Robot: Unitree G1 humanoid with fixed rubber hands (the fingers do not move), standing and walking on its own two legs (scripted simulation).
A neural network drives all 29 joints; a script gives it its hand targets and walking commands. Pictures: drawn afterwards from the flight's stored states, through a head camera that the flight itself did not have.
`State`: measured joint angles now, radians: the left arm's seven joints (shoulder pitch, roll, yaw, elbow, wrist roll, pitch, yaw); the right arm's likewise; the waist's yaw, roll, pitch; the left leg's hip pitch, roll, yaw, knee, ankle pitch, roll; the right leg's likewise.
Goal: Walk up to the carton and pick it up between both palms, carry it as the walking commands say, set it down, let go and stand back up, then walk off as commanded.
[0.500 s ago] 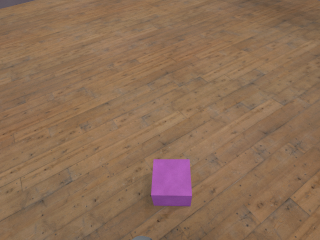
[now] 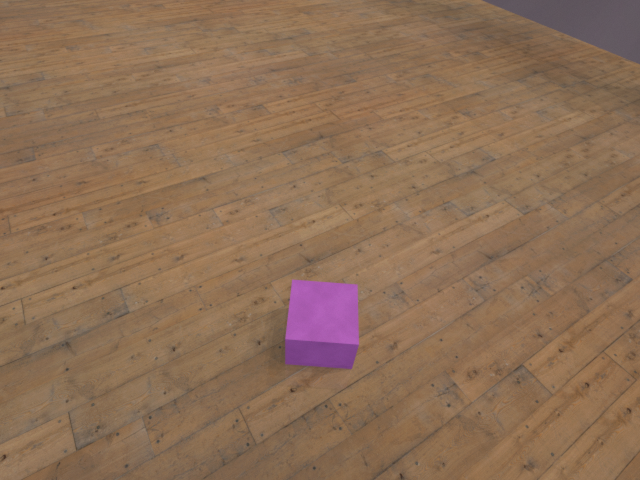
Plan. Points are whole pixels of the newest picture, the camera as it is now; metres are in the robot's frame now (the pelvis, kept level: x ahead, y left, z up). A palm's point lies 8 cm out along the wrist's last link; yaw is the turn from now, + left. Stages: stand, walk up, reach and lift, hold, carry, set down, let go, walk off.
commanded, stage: walk off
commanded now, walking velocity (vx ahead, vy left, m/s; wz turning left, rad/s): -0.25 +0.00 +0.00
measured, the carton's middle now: (321, 323) +0.74 +0.00 -0.69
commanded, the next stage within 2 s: none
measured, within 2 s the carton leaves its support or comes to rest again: neither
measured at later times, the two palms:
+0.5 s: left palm out of the picture -0.08 +0.18 -0.13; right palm out of the picture -0.13 -0.30 -0.15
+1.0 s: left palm out of the picture -0.26 +0.25 -0.16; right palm out of the picture -0.21 -0.25 -0.12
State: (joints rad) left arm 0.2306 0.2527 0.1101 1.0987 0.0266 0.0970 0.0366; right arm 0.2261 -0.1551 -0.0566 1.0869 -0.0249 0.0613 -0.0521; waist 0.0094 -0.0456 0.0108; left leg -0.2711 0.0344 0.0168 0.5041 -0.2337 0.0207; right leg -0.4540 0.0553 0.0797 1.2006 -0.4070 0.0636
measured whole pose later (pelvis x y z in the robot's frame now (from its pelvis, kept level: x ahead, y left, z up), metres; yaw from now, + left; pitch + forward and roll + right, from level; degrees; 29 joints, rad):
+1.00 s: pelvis -0.28 -0.01 +0.00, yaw -1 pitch +0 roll -2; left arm 0.20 0.25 0.11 1.07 0.01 0.09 0.04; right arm 0.15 -0.14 -0.05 1.01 -0.02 0.03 -0.05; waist 0.01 -0.04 0.07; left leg -0.29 0.01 0.05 0.50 -0.21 0.06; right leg -0.38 0.03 0.08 1.13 -0.46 0.10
